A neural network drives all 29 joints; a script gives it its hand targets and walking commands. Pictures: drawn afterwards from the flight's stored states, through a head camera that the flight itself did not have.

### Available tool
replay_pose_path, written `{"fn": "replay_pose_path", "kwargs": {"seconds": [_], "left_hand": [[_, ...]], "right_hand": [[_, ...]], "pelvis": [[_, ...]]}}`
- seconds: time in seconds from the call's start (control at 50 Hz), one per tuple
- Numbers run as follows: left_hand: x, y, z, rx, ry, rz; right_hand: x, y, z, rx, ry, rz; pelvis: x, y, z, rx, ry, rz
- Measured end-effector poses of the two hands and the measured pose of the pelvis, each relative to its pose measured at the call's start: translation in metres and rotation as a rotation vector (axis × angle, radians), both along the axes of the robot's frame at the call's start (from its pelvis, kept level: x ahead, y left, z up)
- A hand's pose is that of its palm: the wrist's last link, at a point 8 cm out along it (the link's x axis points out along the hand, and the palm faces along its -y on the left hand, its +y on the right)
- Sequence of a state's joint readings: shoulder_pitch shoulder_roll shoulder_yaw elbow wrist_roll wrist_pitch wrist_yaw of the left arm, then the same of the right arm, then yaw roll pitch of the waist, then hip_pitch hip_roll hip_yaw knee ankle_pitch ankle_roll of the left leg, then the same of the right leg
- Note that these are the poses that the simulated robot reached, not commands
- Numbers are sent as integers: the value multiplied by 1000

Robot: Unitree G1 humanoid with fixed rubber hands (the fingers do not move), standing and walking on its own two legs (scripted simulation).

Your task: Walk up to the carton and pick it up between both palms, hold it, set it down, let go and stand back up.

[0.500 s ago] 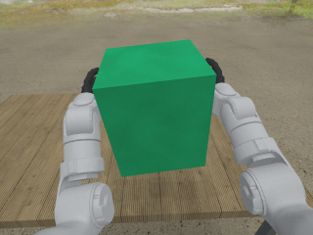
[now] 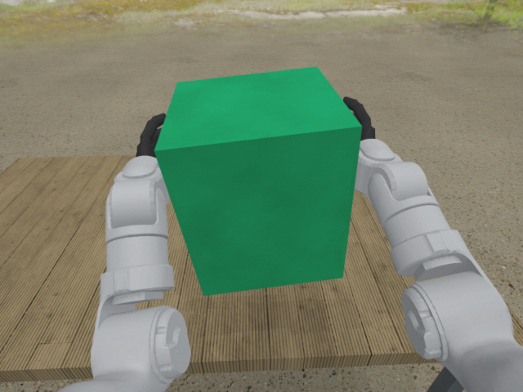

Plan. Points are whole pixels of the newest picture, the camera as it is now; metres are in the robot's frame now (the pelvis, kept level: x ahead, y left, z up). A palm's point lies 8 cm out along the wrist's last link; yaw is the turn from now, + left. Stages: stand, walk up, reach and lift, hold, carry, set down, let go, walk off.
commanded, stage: hold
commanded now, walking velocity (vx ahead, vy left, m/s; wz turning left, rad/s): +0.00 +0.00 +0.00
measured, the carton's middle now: (260, 180) +0.37 +0.00 +0.21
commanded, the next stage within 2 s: none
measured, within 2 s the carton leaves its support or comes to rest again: neither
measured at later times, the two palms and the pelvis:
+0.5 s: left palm (150, 166) +0.37 +0.16 +0.24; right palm (361, 147) +0.37 -0.15 +0.26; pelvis +0.00 +0.00 +0.00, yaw +0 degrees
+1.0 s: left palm (152, 164) +0.38 +0.15 +0.24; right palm (363, 144) +0.37 -0.15 +0.26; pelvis +0.00 +0.00 +0.00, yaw -1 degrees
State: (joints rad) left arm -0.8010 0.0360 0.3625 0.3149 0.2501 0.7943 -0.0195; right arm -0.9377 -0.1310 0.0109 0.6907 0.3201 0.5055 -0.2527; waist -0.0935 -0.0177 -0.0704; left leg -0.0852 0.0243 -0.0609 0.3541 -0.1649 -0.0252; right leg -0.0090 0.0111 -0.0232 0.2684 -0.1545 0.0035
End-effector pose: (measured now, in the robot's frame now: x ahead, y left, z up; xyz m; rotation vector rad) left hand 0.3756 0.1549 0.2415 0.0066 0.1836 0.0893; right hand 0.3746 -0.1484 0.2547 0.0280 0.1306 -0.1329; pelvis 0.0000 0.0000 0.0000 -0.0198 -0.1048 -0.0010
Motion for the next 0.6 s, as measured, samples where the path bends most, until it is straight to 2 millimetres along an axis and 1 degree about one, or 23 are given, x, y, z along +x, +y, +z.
{"fn": "replay_pose_path", "kwargs": {"seconds": [0.22,0.6], "left_hand": [[-2,-1,0,-2,-7,1],[-4,0,3,-6,-4,0]], "right_hand": [[-2,-1,-1,9,-6,0],[-4,0,4,11,-2,-1]], "pelvis": [[2,0,0,0,-7,-1],[-2,0,0,1,-3,-2]]}}
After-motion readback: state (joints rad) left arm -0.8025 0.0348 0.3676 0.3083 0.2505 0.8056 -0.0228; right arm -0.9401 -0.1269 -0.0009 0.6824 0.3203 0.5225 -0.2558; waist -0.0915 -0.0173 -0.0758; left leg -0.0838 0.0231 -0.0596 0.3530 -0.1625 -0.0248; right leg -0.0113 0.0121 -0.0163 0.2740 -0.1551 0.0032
